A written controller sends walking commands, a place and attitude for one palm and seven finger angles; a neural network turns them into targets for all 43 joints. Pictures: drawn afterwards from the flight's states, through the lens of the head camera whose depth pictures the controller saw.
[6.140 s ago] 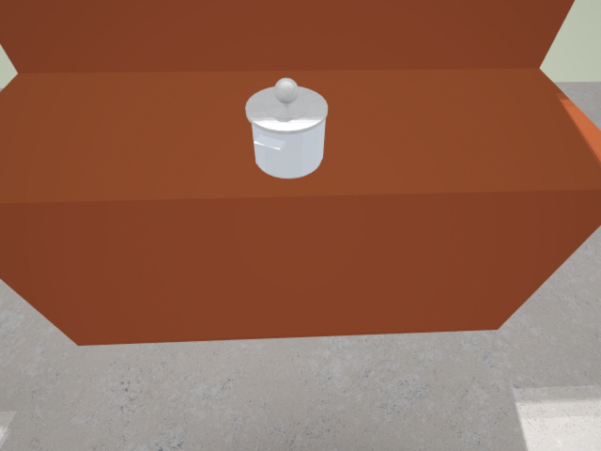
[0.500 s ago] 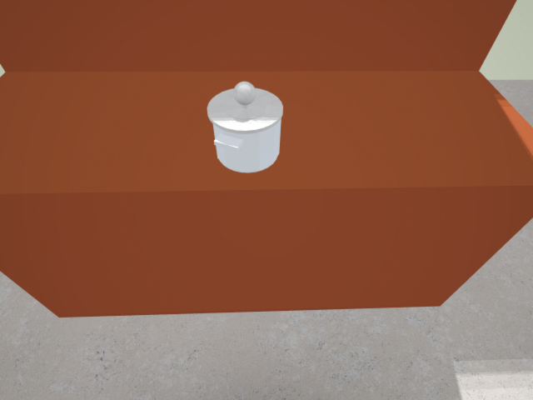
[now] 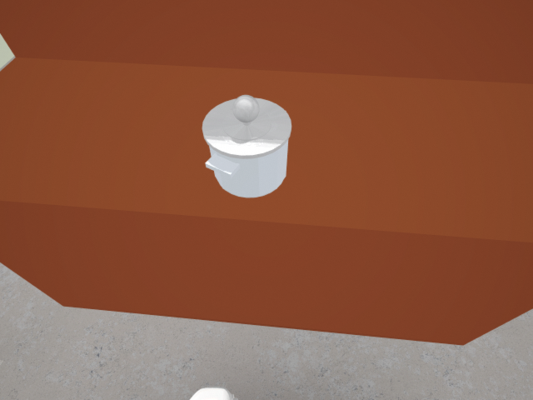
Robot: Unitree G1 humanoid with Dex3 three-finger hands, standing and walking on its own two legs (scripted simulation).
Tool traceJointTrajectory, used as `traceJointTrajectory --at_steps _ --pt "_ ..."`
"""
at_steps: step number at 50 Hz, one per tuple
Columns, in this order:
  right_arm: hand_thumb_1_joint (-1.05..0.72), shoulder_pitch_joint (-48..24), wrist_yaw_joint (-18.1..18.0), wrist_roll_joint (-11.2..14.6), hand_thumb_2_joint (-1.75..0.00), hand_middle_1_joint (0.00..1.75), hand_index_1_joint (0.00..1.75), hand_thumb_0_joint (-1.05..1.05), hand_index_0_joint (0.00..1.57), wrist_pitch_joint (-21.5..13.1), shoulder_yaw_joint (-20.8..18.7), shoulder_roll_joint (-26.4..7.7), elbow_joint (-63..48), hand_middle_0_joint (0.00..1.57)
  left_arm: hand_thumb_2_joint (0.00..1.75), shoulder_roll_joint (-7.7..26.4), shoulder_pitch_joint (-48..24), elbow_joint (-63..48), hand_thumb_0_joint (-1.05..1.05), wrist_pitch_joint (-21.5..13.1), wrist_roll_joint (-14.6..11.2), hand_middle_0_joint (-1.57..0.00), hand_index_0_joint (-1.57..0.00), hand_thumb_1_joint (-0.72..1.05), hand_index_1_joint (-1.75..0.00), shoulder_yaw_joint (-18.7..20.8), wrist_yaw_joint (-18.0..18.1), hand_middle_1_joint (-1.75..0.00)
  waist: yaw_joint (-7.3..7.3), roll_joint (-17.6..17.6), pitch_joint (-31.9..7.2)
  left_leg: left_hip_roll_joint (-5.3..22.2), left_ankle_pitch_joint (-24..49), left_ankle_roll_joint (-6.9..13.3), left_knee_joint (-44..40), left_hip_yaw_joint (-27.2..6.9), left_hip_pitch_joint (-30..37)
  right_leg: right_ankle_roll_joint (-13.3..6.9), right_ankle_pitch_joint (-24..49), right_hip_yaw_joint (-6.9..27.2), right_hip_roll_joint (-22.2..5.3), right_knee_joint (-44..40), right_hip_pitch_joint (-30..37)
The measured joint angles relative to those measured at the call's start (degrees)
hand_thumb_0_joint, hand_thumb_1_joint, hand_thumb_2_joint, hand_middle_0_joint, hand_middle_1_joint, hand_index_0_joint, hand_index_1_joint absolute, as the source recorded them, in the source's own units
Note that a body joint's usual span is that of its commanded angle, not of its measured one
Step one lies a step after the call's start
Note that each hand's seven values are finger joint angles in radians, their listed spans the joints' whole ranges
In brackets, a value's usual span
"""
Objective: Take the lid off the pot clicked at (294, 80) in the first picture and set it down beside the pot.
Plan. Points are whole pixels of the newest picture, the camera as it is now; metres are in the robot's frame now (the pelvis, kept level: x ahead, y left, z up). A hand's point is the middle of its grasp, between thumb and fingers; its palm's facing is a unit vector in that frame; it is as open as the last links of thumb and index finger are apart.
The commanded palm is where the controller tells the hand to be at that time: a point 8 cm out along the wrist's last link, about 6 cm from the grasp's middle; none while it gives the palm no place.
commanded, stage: shuffle to correct the standing spot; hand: left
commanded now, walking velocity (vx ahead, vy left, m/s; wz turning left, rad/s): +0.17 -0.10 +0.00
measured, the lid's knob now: (246, 108) +0.54 +0.07 +0.13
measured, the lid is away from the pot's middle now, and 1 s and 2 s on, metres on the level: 0.00 0.00 0.00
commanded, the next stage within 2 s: come to a stop and stand still in 0.12 s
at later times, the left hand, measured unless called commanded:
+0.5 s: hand (196, 389) +0.16 +0.14 -0.16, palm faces +0.06 -0.97 -0.23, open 7.3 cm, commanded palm none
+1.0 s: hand out of the picture +0.12 +0.21 -0.17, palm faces +0.01 -0.97 -0.23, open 7.3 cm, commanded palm none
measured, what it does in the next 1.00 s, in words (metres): steps on the spot: left foot, then right foot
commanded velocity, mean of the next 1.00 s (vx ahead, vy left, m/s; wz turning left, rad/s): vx -0.03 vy -0.03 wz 0.00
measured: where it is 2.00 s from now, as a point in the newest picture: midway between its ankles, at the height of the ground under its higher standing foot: outside the picture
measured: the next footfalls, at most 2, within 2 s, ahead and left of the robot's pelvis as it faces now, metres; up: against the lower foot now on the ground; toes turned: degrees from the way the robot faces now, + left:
left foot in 0.12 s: +0.13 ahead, +0.11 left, +0.00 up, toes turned +3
right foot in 0.36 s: +0.17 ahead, -0.20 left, +0.00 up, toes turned +0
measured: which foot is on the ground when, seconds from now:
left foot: up 0.00-0.10, down 0.12-0.40, up 0.42-0.68, down 0.70-1.00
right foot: down 0.00-0.12, up 0.14-0.34, down 0.36-0.70, up 0.72-0.96, down 0.98-1.00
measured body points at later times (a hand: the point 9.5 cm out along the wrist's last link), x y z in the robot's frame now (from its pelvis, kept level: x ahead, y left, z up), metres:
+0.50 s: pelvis +0.11 -0.05 +0.00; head +0.15 -0.06 +0.45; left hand +0.16 +0.19 -0.15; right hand +0.19 -0.30 -0.15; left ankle +0.08 +0.08 -0.70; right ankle +0.13 -0.20 -0.73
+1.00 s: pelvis +0.09 +0.01 +0.01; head +0.09 +0.03 +0.46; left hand +0.12 +0.26 -0.15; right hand +0.14 -0.22 -0.14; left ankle +0.14 +0.09 -0.73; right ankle +0.06 -0.11 -0.73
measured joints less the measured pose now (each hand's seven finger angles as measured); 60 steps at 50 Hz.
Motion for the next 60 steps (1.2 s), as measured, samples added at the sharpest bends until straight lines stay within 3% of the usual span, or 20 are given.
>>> traceJointTrajectory --at_steps 5,7,10,12,15,17,18,22,25,30,32,34,35,38,41,46,50,54,60 --pt "-0.92 -5.25 0.17 0.22 -0.90 0.30 0.30 0.01 0.19 -2.58 0.02 -0.88 -4.56 0.20 0.90 0.92 3.85 3.30 0.00 1.13 -0.24 -0.20 -0.20 0.94 -0.30 -0.55 -0.55 -0.30 0.55 -1.66 -0.14 -0.34 11.93 -0.65 -22.15 3.64 4.74 0.50 -2.33 0.83 0.79 -1.02 4.66" --pt "-0.92 -6.76 0.16 -0.18 -0.90 0.30 0.30 0.01 0.19 -3.80 0.36 -0.50 -5.67 0.20 0.90 1.49 4.97 4.18 0.00 1.74 -0.47 -0.20 -0.20 0.93 -0.30 -0.68 -1.02 -0.30 0.66 -2.41 -0.03 -0.35 14.41 0.71 -23.93 3.29 6.27 0.10 -6.12 1.05 1.14 6.53 3.02" --pt "-0.91 -7.11 0.11 -0.56 -0.90 0.30 0.30 0.01 0.19 -4.09 1.26 1.21 -6.78 0.20 0.90 2.91 4.04 5.10 0.01 3.02 -0.44 -0.20 -0.20 0.93 -0.30 -0.58 -1.43 -0.30 0.44 -4.29 -0.05 -0.69 12.86 0.16 -24.03 3.32 8.05 -0.17 -9.31 2.11 1.41 23.91 -3.55" --pt "-0.91 -6.39 -0.10 -0.53 -0.90 0.30 0.30 0.00 0.19 -3.86 1.73 1.86 -6.60 0.20 0.90 3.37 2.62 4.29 0.01 3.20 -0.49 -0.20 -0.20 0.92 -0.30 -0.27 -1.85 -0.30 0.85 -4.20 -0.26 -0.41 13.55 -0.66 -26.72 2.57 9.62 0.04 -8.21 2.33 0.89 27.53 -7.21" --pt "-0.91 -5.50 -0.17 -0.43 -0.90 0.30 0.30 0.00 0.20 -2.73 2.21 1.87 -5.38 0.20 0.90 3.19 0.69 1.92 0.01 2.83 -0.71 -0.20 -0.20 0.92 -0.30 -0.27 -2.43 -0.30 1.53 -2.63 -0.43 0.54 14.45 -1.89 -29.81 1.10 11.42 0.74 -5.25 1.95 -1.24 18.39 -8.14" --pt "-0.92 -5.19 -0.42 -0.09 -0.90 0.30 0.30 0.00 0.20 -1.75 2.10 1.40 -4.53 0.20 0.90 3.06 0.25 0.42 0.01 1.69 -0.63 -0.20 -0.20 0.92 -0.30 -0.77 -2.28 -0.30 1.66 -1.59 -0.42 1.18 13.16 -2.93 -28.29 0.00 11.41 1.88 1.10 1.92 -2.22 6.45 -5.27" --pt "-0.92 -4.91 -0.36 0.13 -0.90 0.30 0.30 0.00 0.20 -1.24 2.16 1.51 -4.27 0.20 0.90 3.66 0.65 -0.39 0.01 0.89 -0.51 -0.20 -0.20 0.91 -0.30 -1.09 -2.06 -0.30 1.62 -2.64 -0.83 0.53 11.76 -3.33 -26.39 0.10 10.81 2.16 6.08 3.60 -3.22 0.75 -3.71" --pt "-0.92 -6.04 -0.42 0.86 -0.90 0.30 0.30 0.01 0.20 0.98 0.99 -0.45 -2.90 0.20 0.90 2.22 -0.44 1.08 0.00 1.04 -0.09 -0.20 -0.20 0.91 -0.30 -2.18 -1.12 -0.30 1.23 -0.57 -0.26 0.23 4.91 -3.19 -20.14 -1.18 9.76 3.64 1.54 3.54 -2.49 2.82 -3.14" --pt "-0.92 -7.08 -0.83 1.17 -0.90 0.30 0.30 0.01 0.20 1.87 0.08 -1.84 -3.21 0.20 0.90 1.14 -1.17 0.92 0.00 1.47 0.20 -0.20 -0.20 0.91 -0.30 -2.27 -0.25 -0.30 1.53 -0.68 1.30 -2.39 -2.51 -3.07 -9.73 -1.20 6.22 3.22 2.27 3.82 -3.07 1.45 -2.18" --pt "-0.92 -8.82 -0.52 1.22 -0.90 0.30 0.30 0.01 0.19 3.04 -0.52 -3.07 -5.47 0.20 0.90 1.38 -0.30 -0.35 0.00 2.75 0.79 -0.21 -0.21 0.91 -0.30 -1.78 1.03 -0.30 2.21 -1.82 2.72 -4.60 -1.79 -3.11 -1.48 -0.84 0.52 3.67 4.73 4.34 -3.79 -2.29 -1.03" --pt "-0.92 -9.30 -0.23 1.32 -0.90 0.30 0.30 0.01 0.19 2.62 -0.36 -2.62 -6.71 0.20 0.90 2.39 0.33 -0.56 0.00 3.44 1.05 -0.21 -0.21 0.91 -0.30 -1.43 1.16 -0.30 2.20 -2.98 2.80 -4.38 0.62 -2.80 -6.81 -0.48 1.32 4.35 5.06 5.05 -4.06 -2.28 -1.47" --pt "-0.92 -8.95 0.07 1.40 -0.90 0.30 0.30 0.01 0.19 1.27 0.08 -2.10 -7.87 0.20 0.90 3.53 1.09 -0.53 0.00 4.18 0.82 -0.21 -0.21 0.91 -0.30 -1.17 1.00 -0.30 1.80 -3.62 2.53 -3.51 9.11 -2.42 -18.94 -0.06 5.41 5.40 4.33 5.62 -3.95 -0.41 -2.25" --pt "-0.91 -8.34 0.22 1.24 -0.90 0.30 0.30 0.01 0.19 0.48 0.23 -2.14 -8.45 0.20 0.90 3.88 1.45 -0.56 0.00 4.64 0.56 -0.21 -0.21 0.91 -0.30 -1.11 0.85 -0.30 1.41 -2.89 1.99 -2.54 13.70 -1.11 -22.93 -0.71 6.70 5.06 3.11 5.24 -3.26 1.62 -3.10" --pt "-0.91 -7.93 0.17 0.29 -0.90 0.30 0.30 0.01 0.19 0.21 1.42 0.27 -7.55 0.20 0.90 6.01 -0.11 1.21 0.01 5.96 0.06 -0.21 -0.20 0.91 -0.30 -0.70 0.87 -0.30 1.31 -4.64 2.48 -3.29 12.72 1.66 -21.03 0.01 6.98 3.59 -7.23 7.04 -1.73 10.59 -4.72" --pt "-0.91 -6.73 0.15 -0.10 -0.90 0.30 0.30 0.01 0.19 0.34 2.97 2.54 -5.42 0.20 0.90 6.93 -1.01 2.72 0.01 5.78 -0.05 -0.20 -0.20 0.91 -0.30 -0.69 0.35 -0.30 1.50 -4.59 1.03 -3.31 14.24 2.11 -25.15 -0.14 8.80 2.77 -7.44 6.10 0.48 14.17 -4.42" --pt "-0.95 -5.54 -0.21 0.02 -0.90 0.30 0.30 0.00 0.20 0.18 2.79 2.62 -2.98 0.20 0.90 5.98 -0.22 3.98 0.00 4.84 -0.30 -0.20 -0.20 0.91 -0.30 -1.51 -0.46 -0.30 1.12 -3.06 -1.72 -3.67 18.40 2.70 -32.18 0.63 10.94 2.15 -5.35 3.44 1.59 5.17 1.07" --pt "-0.94 -4.47 0.04 0.42 -0.90 0.30 0.30 0.00 0.20 -0.01 2.77 2.14 -1.00 0.20 0.90 4.97 0.85 5.42 0.00 3.88 -0.41 -0.20 -0.20 0.91 -0.30 -2.18 -0.28 -0.30 0.61 -3.00 -2.88 -4.58 19.18 2.61 -33.10 1.77 10.68 1.28 3.79 3.95 1.23 -9.04 7.48" --pt "-0.93 -3.16 0.04 0.75 -0.90 0.30 0.30 0.00 0.20 0.00 2.64 1.31 1.62 0.20 0.90 2.72 2.00 7.61 0.00 2.90 -0.63 -0.20 -0.20 0.91 -0.30 -3.42 -0.29 -0.30 -0.43 -0.79 -2.66 -3.83 20.33 2.34 -35.13 1.34 12.14 1.70 5.31 3.66 2.01 -11.75 9.21" --pt "-0.92 0.21 0.14 0.91 -0.90 0.30 0.30 0.01 0.20 -0.12 3.24 1.70 5.36 0.20 0.90 0.43 3.59 10.26 0.00 2.31 -0.80 -0.20 -0.20 0.91 -0.30 -4.49 -0.20 -0.30 -0.94 -0.63 -2.99 -3.77 21.61 2.11 -37.47 1.18 13.49 1.52 6.25 3.56 2.10 -13.83 10.46"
